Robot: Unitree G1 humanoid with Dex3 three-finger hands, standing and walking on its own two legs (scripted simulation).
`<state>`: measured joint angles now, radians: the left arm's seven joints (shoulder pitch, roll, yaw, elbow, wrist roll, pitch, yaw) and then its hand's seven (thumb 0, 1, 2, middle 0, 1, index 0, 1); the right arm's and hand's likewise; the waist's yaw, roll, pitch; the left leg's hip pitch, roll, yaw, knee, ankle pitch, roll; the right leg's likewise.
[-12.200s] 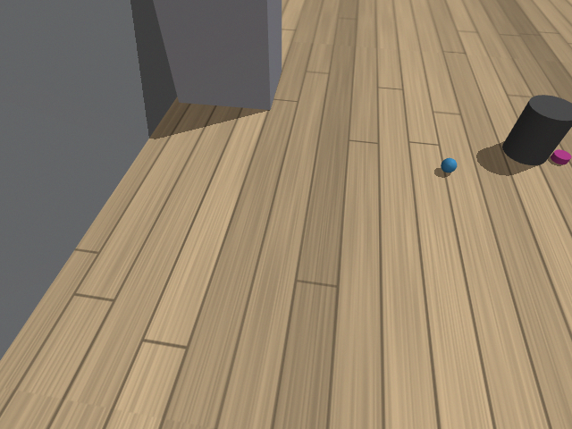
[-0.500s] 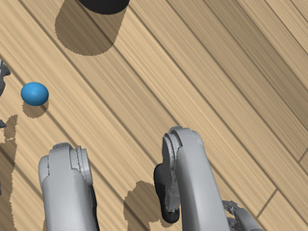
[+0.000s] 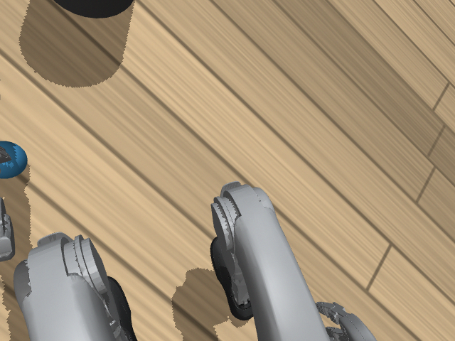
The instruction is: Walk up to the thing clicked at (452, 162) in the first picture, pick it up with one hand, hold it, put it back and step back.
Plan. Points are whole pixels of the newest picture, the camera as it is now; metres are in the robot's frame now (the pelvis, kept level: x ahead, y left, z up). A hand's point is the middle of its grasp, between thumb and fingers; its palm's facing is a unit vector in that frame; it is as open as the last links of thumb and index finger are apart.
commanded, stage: approach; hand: left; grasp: from above
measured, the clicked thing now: (4, 159) +0.49 +0.30 -0.29
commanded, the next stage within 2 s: close in in 0.18 s
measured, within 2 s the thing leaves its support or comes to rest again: neither
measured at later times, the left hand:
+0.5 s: hand out of the picture +0.46 +0.32 -0.19, palm faces -0.42 -0.08 -0.90, open 14.0 cm
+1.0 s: hand out of the picture +0.47 +0.30 -0.23, palm faces -0.45 -0.11 -0.89, open 14.2 cm
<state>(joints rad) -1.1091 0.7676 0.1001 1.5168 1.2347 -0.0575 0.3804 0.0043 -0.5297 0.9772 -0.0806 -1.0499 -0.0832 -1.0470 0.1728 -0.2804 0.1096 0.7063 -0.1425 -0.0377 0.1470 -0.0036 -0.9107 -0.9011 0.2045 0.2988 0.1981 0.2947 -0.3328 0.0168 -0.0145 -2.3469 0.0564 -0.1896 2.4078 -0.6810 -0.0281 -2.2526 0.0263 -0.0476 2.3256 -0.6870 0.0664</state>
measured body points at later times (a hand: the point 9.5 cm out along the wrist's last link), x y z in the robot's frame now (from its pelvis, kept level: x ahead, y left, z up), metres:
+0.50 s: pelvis +0.00 +0.01 -0.01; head +0.24 +0.11 +0.35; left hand +0.48 +0.32 -0.14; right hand +0.08 -0.28 -0.09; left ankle +0.07 +0.14 -0.30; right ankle +0.10 -0.13 -0.29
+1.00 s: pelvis +0.00 +0.00 -0.02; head +0.27 +0.09 +0.33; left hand +0.49 +0.30 -0.18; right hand +0.01 -0.26 -0.10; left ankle +0.07 +0.14 -0.30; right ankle +0.10 -0.13 -0.30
